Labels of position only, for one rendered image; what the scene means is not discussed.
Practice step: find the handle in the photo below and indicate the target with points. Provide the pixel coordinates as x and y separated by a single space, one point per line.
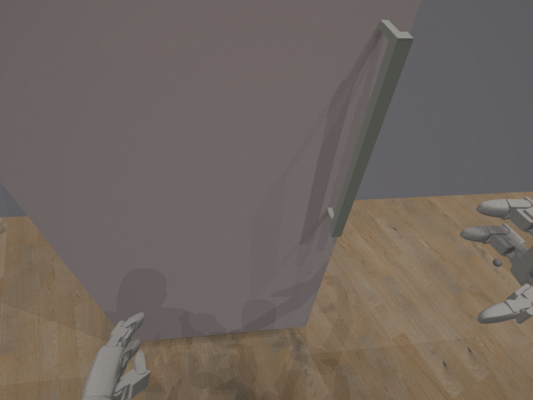
394 59

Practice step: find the fridge door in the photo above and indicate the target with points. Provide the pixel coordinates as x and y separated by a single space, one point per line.
180 155

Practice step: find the right robot hand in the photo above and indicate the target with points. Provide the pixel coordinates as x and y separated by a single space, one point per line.
519 305

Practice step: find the left robot hand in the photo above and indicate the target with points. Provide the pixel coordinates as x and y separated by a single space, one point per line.
111 361

